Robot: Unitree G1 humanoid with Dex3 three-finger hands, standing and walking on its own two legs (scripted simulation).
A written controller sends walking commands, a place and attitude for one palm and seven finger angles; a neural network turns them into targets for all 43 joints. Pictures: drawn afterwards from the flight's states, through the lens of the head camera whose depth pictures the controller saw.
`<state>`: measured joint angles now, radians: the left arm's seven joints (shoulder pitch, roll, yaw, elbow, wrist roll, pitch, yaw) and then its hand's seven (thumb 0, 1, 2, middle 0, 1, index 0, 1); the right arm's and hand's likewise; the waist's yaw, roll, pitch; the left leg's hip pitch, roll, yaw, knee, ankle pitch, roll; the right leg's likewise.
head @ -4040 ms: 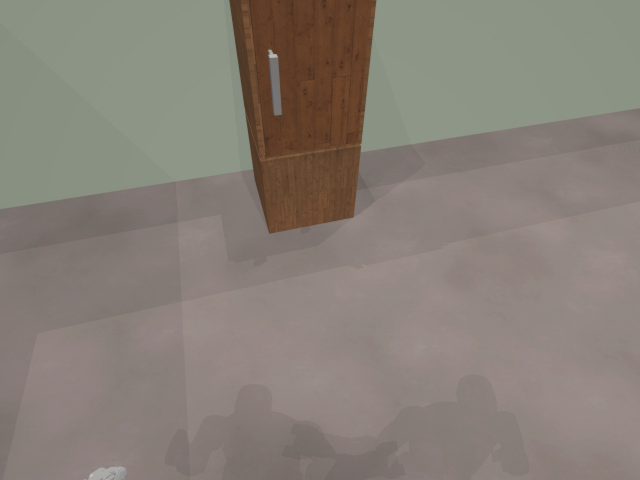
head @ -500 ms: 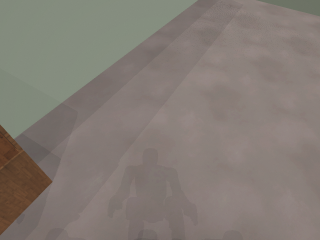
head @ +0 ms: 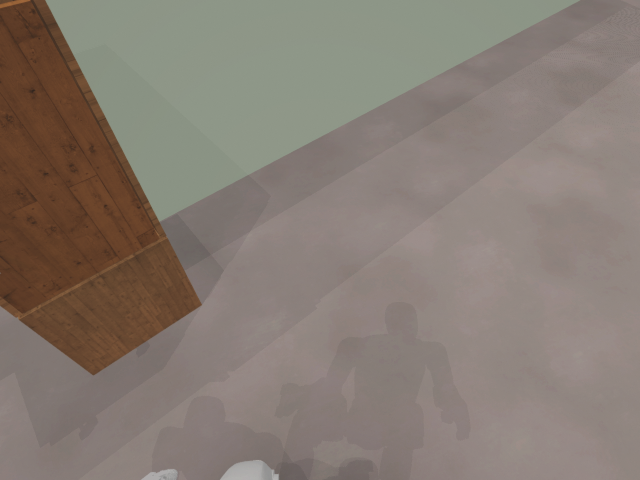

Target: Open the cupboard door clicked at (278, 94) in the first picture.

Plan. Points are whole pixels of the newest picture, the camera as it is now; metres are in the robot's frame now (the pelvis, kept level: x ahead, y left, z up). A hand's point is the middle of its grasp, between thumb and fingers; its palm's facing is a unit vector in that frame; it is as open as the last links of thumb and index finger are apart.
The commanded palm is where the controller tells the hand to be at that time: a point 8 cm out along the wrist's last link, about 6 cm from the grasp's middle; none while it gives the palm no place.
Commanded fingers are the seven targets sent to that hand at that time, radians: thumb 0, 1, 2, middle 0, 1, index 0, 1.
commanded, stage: turn to face it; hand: left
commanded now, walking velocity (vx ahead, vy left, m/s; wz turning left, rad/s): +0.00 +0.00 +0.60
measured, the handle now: out of the picture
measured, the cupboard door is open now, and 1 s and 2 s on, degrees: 0 0 0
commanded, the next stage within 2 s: take the last steps up to it in 1.02 s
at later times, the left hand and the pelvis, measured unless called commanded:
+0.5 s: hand out of the picture +0.04 +0.25 -0.15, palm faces +0.31 -0.90 -0.30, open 7.4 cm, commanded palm none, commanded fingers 0.00 0.90 0.90 -0.20 -0.30 -0.20 -0.30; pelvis +0.01 +0.01 -0.01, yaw +17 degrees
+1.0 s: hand out of the picture -0.10 +0.20 -0.19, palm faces +0.57 -0.78 -0.25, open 7.4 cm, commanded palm none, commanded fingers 0.00 0.90 0.90 -0.20 -0.30 -0.20 -0.30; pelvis +0.00 +0.02 -0.01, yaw +33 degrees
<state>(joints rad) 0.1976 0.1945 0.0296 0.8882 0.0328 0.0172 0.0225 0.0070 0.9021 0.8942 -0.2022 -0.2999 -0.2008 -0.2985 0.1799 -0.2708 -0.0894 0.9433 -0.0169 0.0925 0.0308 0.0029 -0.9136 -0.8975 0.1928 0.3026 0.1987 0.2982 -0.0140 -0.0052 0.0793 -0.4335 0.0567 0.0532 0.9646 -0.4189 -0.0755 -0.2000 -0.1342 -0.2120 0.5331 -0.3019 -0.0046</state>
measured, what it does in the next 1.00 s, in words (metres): steps on the spot, turning left: left foot, then right foot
